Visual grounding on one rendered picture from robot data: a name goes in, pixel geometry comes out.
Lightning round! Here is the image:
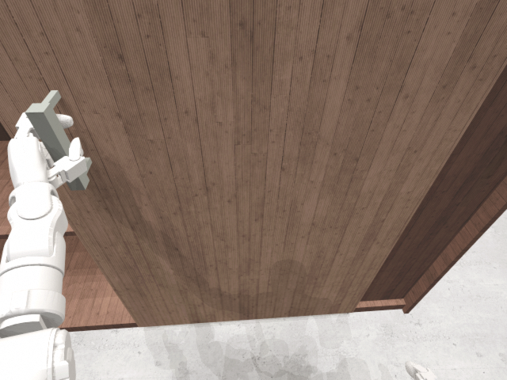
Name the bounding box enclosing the right robot hand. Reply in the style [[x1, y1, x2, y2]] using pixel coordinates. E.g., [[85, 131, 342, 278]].
[[405, 361, 437, 380]]

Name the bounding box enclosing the left robot hand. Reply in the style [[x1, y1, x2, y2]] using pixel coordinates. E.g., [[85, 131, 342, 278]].
[[8, 112, 87, 189]]

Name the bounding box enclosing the robot left forearm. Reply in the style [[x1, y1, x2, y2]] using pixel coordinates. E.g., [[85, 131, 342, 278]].
[[0, 182, 68, 339]]

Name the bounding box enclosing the wardrobe door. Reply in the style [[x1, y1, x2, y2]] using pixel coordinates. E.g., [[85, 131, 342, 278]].
[[0, 0, 507, 327], [360, 65, 507, 302]]

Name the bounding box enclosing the handle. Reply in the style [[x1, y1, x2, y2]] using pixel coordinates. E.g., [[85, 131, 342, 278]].
[[25, 90, 92, 191]]

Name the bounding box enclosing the robot left upper arm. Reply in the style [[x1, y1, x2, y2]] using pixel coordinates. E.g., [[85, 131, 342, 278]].
[[0, 328, 76, 380]]

